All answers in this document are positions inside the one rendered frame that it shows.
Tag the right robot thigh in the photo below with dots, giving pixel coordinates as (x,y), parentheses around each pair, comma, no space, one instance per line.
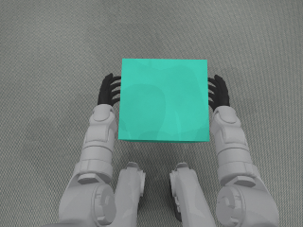
(193,206)

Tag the robot left upper arm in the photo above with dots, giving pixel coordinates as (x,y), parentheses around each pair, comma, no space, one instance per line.
(87,205)

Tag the right robot hand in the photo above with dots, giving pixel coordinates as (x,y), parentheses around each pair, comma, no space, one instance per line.
(220,96)

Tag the robot left forearm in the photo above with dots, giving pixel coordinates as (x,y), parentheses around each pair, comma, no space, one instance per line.
(95,165)

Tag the right robot shin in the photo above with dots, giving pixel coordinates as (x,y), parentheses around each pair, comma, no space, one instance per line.
(180,165)

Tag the robot right upper arm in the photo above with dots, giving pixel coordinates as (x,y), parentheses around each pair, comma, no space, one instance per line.
(243,206)

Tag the left robot hand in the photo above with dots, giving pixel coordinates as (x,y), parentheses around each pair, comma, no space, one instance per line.
(105,92)

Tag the robot right forearm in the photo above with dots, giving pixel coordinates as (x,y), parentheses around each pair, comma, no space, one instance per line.
(234,159)

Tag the carton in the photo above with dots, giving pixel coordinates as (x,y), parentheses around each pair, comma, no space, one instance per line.
(163,101)

